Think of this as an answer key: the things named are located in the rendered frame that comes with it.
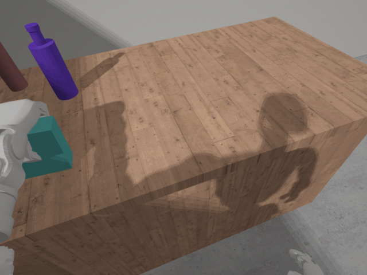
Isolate right robot hand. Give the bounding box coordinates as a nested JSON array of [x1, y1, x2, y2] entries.
[[287, 249, 324, 275]]

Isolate table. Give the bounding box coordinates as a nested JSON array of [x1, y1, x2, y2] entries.
[[0, 17, 367, 275]]

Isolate robot left upper arm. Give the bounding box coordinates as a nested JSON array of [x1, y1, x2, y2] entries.
[[0, 246, 14, 275]]

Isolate sponge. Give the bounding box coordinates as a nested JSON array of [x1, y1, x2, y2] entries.
[[22, 116, 73, 179]]

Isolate left robot hand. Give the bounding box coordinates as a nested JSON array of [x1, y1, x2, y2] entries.
[[0, 99, 50, 163]]

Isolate robot left forearm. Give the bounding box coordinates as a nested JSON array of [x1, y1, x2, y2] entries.
[[0, 125, 28, 243]]

